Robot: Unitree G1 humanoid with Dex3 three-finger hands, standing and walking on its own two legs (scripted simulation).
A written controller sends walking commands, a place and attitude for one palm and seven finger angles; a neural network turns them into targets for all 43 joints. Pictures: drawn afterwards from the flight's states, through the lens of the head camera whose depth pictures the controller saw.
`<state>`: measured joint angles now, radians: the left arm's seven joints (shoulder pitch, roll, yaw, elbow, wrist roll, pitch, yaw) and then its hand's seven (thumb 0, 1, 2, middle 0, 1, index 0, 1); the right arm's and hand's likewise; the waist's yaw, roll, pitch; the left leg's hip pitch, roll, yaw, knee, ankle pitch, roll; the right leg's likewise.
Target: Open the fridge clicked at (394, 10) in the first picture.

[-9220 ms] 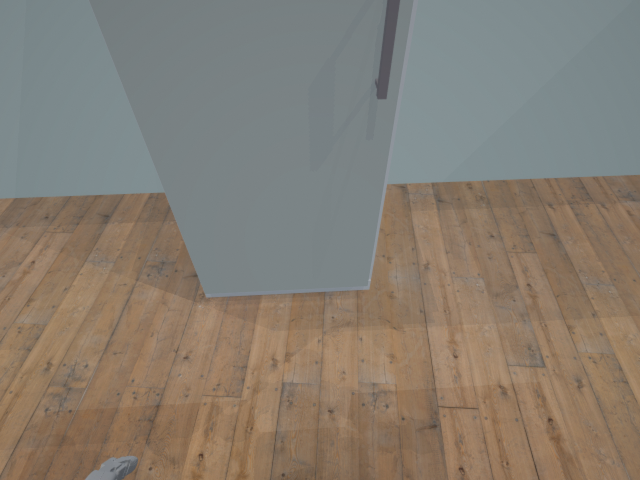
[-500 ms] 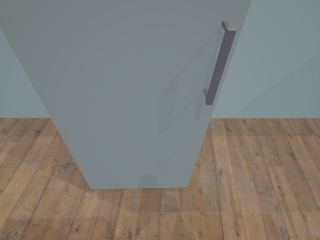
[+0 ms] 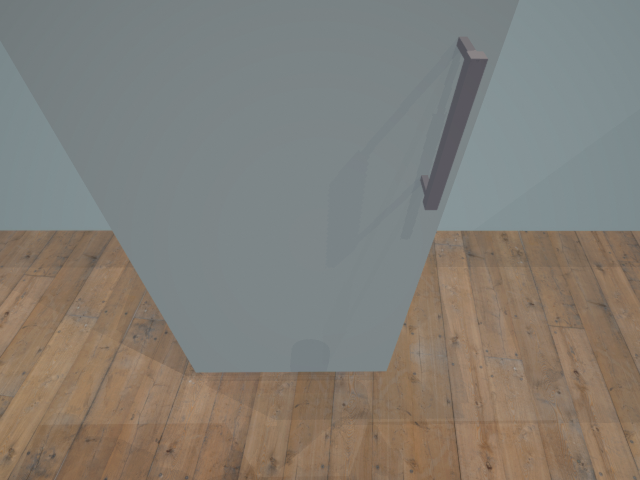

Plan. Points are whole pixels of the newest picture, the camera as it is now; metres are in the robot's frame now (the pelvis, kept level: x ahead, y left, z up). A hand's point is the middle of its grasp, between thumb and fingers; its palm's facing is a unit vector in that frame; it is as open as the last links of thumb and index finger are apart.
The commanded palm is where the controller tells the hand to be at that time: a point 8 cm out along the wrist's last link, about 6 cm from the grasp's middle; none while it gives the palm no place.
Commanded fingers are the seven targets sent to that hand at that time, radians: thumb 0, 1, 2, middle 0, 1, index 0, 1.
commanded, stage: come to a stop and stand still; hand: right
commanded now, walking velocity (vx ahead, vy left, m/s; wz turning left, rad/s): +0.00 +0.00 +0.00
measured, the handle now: (445, 133) +0.50 -0.12 +0.19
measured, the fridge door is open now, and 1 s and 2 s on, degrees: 0 0 0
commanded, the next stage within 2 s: look again from close up in 0.50 s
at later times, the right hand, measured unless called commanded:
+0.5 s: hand out of the picture +0.03 -0.18 -0.17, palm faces +0.02 +0.98 -0.20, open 7.4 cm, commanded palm none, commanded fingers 0.00 -0.90 -0.90 0.20 0.30 0.20 0.30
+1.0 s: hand out of the picture +0.05 -0.18 -0.17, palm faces +0.02 +0.98 -0.21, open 7.4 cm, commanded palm none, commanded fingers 0.00 -0.90 -0.90 0.20 0.30 0.20 0.30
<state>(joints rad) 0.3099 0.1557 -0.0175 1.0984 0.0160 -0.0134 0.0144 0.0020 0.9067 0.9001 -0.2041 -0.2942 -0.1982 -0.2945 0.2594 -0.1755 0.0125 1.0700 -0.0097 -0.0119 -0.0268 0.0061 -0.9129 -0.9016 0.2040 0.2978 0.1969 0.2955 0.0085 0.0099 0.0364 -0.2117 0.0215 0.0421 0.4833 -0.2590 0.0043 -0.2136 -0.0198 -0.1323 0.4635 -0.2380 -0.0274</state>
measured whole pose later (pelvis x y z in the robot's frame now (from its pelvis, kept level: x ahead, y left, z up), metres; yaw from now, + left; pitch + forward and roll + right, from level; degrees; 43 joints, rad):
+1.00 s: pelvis +0.03 +0.01 +0.00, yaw -1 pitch -1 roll +0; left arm 0.22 0.19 -0.01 1.13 0.02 -0.02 0.02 0.00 0.91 0.90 -0.20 -0.29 -0.20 -0.29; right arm 0.23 -0.20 0.00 1.10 -0.01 -0.02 -0.02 0.00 -0.90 -0.90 0.20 0.30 0.20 0.30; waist -0.01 0.01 0.04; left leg -0.14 0.01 0.05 0.42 -0.27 0.01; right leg -0.15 -0.02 -0.12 0.40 -0.24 -0.01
